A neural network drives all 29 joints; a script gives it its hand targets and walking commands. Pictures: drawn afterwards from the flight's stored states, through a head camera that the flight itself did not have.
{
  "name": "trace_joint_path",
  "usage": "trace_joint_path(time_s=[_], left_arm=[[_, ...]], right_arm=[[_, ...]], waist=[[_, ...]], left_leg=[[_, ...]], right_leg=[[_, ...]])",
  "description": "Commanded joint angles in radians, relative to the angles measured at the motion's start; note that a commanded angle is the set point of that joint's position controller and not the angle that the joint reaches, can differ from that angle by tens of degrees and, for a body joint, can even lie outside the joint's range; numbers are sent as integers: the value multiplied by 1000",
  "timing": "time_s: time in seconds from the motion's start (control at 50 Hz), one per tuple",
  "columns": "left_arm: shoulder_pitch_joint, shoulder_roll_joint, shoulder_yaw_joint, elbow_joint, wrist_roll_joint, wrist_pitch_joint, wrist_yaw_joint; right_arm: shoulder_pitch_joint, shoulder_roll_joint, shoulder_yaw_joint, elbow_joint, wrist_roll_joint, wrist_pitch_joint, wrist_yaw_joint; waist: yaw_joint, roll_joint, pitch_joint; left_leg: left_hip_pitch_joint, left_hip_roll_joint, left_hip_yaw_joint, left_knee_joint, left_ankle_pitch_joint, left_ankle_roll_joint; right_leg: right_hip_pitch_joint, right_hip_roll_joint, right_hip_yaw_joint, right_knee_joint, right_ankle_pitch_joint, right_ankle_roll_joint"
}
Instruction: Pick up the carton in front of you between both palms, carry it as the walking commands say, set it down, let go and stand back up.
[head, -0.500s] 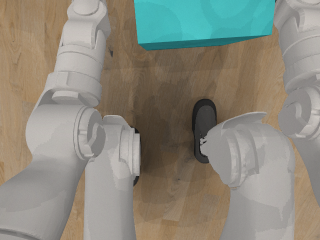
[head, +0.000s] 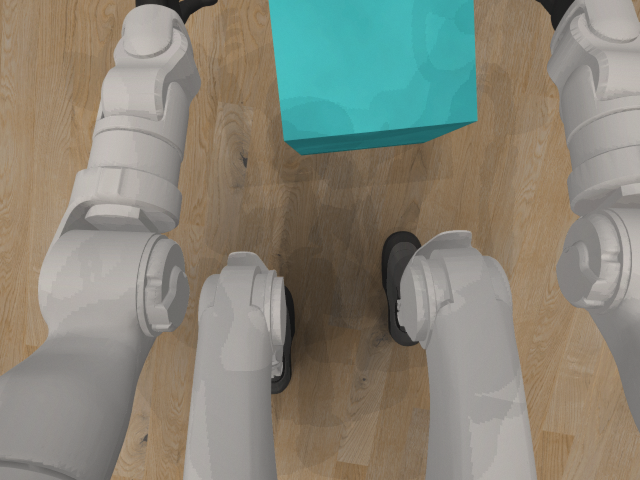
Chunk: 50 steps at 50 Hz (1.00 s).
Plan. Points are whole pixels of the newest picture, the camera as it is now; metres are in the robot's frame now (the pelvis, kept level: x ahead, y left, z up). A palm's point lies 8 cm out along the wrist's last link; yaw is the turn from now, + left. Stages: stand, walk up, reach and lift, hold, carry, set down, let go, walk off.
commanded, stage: set down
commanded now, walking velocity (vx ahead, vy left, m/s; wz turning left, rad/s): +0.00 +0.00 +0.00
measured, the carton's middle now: (363, 67) +0.54 -0.09 -0.30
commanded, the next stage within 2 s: let go in 0.72 s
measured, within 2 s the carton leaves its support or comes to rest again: neither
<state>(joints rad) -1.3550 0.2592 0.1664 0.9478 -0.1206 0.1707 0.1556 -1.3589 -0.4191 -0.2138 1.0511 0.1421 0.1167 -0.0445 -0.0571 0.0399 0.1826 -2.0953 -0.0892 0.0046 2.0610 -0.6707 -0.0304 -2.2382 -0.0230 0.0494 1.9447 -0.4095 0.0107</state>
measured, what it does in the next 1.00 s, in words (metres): rises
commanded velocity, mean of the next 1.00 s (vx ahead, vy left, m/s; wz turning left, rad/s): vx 0.00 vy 0.00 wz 0.00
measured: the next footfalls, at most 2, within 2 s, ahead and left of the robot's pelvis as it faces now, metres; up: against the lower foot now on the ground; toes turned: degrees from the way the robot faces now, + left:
none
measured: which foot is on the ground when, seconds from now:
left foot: down 0.00-1.00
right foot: down 0.00-1.00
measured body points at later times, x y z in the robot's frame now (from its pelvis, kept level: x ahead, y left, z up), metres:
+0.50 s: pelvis +0.02 -0.01 +0.12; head +0.34 -0.05 +0.44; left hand +0.58 +0.12 +0.02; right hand +0.54 -0.28 +0.02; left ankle +0.08 +0.12 -0.39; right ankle +0.15 -0.13 -0.39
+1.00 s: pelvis +0.06 -0.02 +0.26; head +0.34 -0.06 +0.61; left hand +0.51 +0.14 +0.14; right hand +0.48 -0.29 +0.13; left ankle +0.08 +0.12 -0.39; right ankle +0.15 -0.13 -0.39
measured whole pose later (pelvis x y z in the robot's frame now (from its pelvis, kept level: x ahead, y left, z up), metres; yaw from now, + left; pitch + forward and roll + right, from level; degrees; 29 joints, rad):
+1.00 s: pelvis +0.06 -0.02 +0.26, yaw -2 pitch +40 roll +3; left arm -0.74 0.16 0.24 0.65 0.08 0.16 0.04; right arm -0.76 -0.26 -0.27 0.70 -0.10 0.15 0.06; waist -0.03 0.02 -0.05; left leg -1.31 -0.04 -0.04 1.00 -0.39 -0.04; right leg -1.43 -0.01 0.02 0.94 -0.22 -0.02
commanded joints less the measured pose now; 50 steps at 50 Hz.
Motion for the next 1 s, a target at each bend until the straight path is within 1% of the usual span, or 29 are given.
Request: trace_joint_path(time_s=[0.0, 0.08, 0.2, 0.28, 0.34, 0.44, 0.54, 0.64, 0.72, 0.78, 0.86, 0.92, 0.98], left_arm=[[-202, 91, 44, -60, 29, -26, -15], [-195, 90, 55, -78, 44, -31, -23], [-176, 103, 42, -187, 40, -9, -21], [-147, 112, 36, -253, 34, 14, -24], [-116, 113, 42, -271, 34, 25, -31], [-57, 99, 61, -251, 47, 21, -46], [-6, 80, 84, -224, 69, -1, -65], [23, 72, 100, -225, 92, -21, -84], [54, 53, 113, -206, 116, -30, -98], [129, 37, 118, -224, 150, -29, -102], [305, 21, 108, -306, 195, -19, -101], [452, 6, 87, -394, 206, -26, -108], [555, 2, 67, -458, 199, -45, -124]], right_arm=[[-222, -81, -31, -77, -40, -15, 7], [-198, -78, -65, -103, -80, -14, 7], [-159, -102, -83, -220, -89, 14, 6], [-127, -102, -70, -297, -72, 44, 15], [-103, -90, -61, -325, -62, 61, 25], [-58, -62, -65, -312, -73, 64, 39], [-13, -39, -90, -283, -110, 45, 49], [16, -27, -118, -284, -142, 26, 58], [50, -4, -135, -262, -169, 14, 70], [124, 4, -138, -275, -205, 13, 82], [294, 8, -114, -353, -247, 19, 97], [436, 22, -82, -444, -250, 16, 107], [536, 41, -47, -518, -230, 2, 113]], waist=[[-6, -85, -1038], [-17, -75, -1111], [-34, -50, -1309], [-26, -49, -1387], [-13, -56, -1386], [0, -68, -1318], [0, -70, -1261], [-3, -61, -1249], [2, -47, -1197], [3, -38, -1231], [2, -41, -1276], [0, -59, -1250], [6, -79, -1159]], left_leg=[[170, -13, 82, -306, 148, -10], [200, -17, 83, -362, 169, -17], [325, -33, 95, -450, 233, -24], [389, -36, 98, -516, 277, -22], [415, -33, 97, -572, 296, -19], [445, -27, 84, -673, 313, -17], [496, -21, 67, -782, 347, -24], [579, -15, 54, -890, 396, -31], [633, -7, 45, -968, 405, -36], [716, -6, 46, -1025, 435, -38], [835, -5, 49, -1105, 480, -34], [896, -2, 44, -1164, 503, -28], [918, 6, 35, -1218, 497, -20]], right_leg=[[839, 35, -85, -130, 203, 8], [897, 42, -83, -191, 232, 7], [1058, 54, -92, -279, 320, 1], [1166, 61, -92, -343, 379, -2], [1227, 64, -86, -397, 404, -2], [1282, 66, -74, -494, 416, 0], [1326, 65, -64, -601, 442, -1], [1399, 61, -56, -705, 483, -5], [1417, 56, -52, -784, 471, -7], [1499, 56, -53, -839, 499, -11], [1667, 56, -48, -911, 563, -19], [1796, 51, -37, -962, 624, -23], [1884, 42, -18, -1011, 654, -23]])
